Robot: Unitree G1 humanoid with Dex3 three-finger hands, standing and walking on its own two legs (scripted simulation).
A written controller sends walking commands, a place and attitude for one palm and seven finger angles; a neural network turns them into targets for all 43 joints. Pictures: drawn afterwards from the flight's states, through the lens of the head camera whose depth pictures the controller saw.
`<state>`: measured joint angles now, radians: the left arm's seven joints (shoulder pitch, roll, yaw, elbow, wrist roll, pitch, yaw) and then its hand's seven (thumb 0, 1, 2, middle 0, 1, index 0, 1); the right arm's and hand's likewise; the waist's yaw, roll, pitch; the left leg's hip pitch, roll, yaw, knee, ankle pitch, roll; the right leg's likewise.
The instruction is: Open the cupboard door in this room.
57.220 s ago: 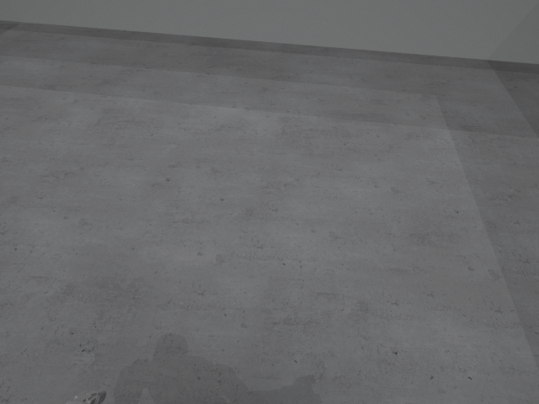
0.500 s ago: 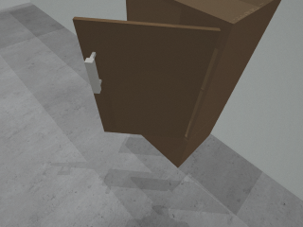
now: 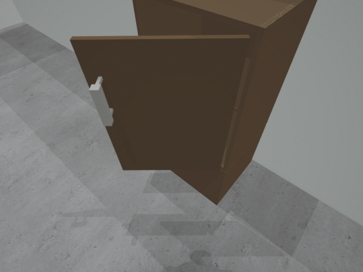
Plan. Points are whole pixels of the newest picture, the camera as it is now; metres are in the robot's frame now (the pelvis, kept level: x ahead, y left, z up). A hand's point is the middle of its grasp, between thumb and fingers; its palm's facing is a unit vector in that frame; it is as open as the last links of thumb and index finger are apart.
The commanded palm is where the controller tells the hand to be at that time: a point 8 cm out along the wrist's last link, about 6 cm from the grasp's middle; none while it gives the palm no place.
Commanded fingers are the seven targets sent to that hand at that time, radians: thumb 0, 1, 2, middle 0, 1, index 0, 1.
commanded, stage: come to a stop and stand still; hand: left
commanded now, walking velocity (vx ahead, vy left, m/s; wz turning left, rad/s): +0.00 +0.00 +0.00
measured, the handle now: (104, 101) +0.55 +0.24 +0.06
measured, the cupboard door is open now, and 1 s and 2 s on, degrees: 41 41 41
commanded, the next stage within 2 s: look again from close up in 0.44 s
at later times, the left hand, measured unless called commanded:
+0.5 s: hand out of the picture +0.04 +0.17 -0.17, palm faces +0.01 -0.98 -0.21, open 7.4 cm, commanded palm none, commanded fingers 0.00 0.90 0.90 -0.20 -0.30 -0.20 -0.30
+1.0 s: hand out of the picture +0.04 +0.19 -0.17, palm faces +0.02 -0.97 -0.22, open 7.4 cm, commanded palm none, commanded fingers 0.00 0.90 0.90 -0.20 -0.30 -0.20 -0.30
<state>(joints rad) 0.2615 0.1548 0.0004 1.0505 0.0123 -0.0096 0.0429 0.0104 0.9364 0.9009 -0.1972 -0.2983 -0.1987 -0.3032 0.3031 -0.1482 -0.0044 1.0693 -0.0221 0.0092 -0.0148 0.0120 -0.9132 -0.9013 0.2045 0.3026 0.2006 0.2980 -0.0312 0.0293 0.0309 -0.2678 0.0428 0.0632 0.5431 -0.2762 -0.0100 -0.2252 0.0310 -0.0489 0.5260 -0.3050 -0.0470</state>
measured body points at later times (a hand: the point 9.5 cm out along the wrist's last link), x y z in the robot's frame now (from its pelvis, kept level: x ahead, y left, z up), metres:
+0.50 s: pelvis +0.02 -0.01 +0.00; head +0.04 -0.01 +0.45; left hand +0.04 +0.22 -0.15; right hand +0.05 -0.24 -0.15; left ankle +0.01 +0.12 -0.73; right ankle -0.02 -0.09 -0.73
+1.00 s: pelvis +0.02 +0.00 +0.01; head +0.03 +0.00 +0.46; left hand +0.04 +0.24 -0.15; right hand +0.05 -0.24 -0.15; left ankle +0.01 +0.12 -0.73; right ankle -0.02 -0.09 -0.73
